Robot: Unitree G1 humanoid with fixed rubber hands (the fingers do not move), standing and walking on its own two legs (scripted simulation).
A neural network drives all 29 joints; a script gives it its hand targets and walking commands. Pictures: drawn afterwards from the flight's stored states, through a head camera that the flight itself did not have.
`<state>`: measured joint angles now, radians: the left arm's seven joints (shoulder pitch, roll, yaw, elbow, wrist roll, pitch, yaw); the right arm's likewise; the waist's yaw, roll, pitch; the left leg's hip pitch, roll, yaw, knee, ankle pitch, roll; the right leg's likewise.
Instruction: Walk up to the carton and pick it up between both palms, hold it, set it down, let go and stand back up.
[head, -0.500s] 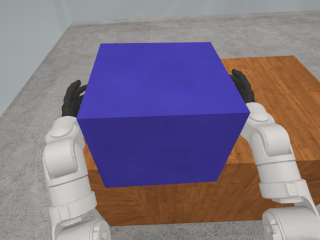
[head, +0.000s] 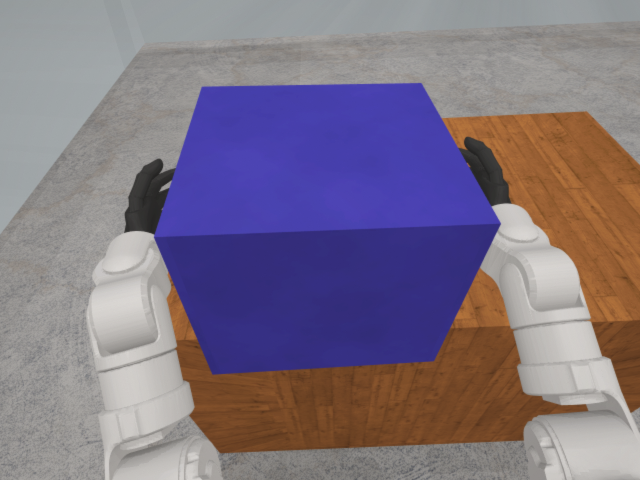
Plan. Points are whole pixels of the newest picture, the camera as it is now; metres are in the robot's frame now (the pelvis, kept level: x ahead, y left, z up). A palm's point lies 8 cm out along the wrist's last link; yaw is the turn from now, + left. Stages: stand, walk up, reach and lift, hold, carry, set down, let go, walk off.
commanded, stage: hold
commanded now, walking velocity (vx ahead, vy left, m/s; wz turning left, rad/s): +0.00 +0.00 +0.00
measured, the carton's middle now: (319, 225) +0.39 +0.00 +0.12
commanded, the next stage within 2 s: none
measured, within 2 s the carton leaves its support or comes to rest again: neither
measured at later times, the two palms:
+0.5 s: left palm (148, 232) +0.34 +0.19 +0.18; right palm (485, 206) +0.35 -0.19 +0.17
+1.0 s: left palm (147, 234) +0.34 +0.19 +0.18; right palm (486, 207) +0.35 -0.19 +0.17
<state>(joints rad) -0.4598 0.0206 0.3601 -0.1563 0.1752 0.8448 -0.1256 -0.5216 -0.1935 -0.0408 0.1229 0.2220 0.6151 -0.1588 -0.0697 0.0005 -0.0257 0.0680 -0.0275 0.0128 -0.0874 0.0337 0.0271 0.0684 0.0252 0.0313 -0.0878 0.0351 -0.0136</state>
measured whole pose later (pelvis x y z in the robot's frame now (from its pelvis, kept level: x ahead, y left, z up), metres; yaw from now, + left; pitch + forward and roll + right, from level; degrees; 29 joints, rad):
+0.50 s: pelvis +0.00 +0.00 +0.00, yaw +0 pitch -1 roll +0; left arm -0.46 0.02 0.36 -0.17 0.18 0.86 -0.13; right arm -0.52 -0.19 -0.04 0.12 0.22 0.62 -0.16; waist -0.07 0.00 -0.01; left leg 0.08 -0.03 0.01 -0.09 0.03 0.03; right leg 0.08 0.02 0.03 -0.09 0.03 -0.01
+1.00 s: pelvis +0.00 +0.00 +0.00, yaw +0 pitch -2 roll +0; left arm -0.46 0.02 0.36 -0.16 0.18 0.87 -0.13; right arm -0.52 -0.19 -0.03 0.13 0.22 0.62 -0.16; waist -0.07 0.00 -0.01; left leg 0.09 -0.03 0.01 -0.09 0.03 0.03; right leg 0.10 0.03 0.03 -0.09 0.03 -0.02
